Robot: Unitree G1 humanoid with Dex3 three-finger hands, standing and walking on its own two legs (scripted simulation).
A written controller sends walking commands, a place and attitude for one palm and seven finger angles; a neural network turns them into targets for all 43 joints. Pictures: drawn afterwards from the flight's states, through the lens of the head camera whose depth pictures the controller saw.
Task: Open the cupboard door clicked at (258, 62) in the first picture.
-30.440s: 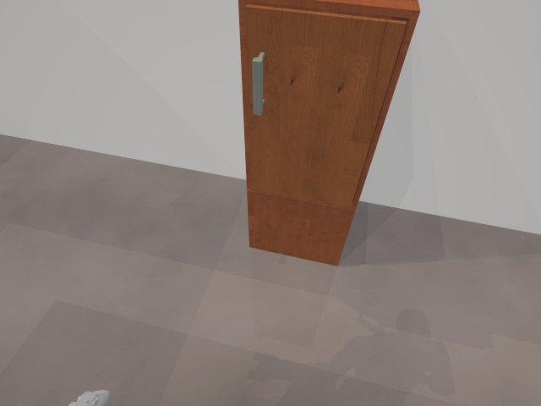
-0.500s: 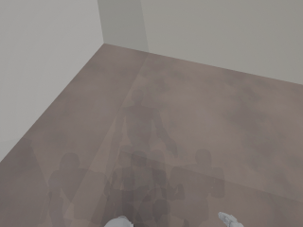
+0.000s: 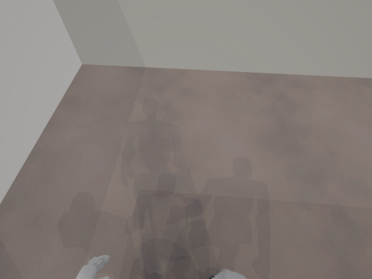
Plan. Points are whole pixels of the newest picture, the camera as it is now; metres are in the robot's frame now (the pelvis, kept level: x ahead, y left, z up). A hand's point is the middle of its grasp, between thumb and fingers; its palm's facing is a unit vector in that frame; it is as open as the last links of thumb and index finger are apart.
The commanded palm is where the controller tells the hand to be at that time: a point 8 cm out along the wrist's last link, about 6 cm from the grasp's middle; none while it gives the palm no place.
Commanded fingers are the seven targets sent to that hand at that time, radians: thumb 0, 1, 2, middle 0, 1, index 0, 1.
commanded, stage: turn to face it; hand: left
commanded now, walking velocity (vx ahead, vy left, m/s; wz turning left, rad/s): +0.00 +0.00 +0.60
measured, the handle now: out of the picture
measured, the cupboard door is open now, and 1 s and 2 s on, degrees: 53 53 53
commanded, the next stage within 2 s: none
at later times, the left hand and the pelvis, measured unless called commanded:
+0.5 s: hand out of the picture +0.11 +0.26 -0.17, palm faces +0.32 -0.92 -0.23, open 7.4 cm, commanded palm none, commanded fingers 0.00 0.90 0.90 -0.20 -0.30 -0.20 -0.30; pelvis +0.07 +0.03 +0.01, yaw +17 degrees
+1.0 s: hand out of the picture +0.06 +0.15 -0.14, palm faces +0.58 -0.78 -0.26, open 7.4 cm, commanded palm none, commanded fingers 0.00 0.90 0.90 -0.20 -0.30 -0.20 -0.30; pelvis +0.12 -0.04 +0.02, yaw +36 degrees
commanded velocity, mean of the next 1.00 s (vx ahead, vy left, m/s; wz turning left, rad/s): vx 0.00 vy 0.00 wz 0.60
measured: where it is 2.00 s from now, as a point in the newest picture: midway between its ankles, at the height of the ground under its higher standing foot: outside the picture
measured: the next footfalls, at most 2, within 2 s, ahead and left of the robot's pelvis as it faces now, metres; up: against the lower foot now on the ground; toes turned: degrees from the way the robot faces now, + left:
left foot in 0.30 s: +0.12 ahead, +0.14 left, +0.00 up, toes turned +19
right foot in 0.74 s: +0.18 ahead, -0.11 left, +0.00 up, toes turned +23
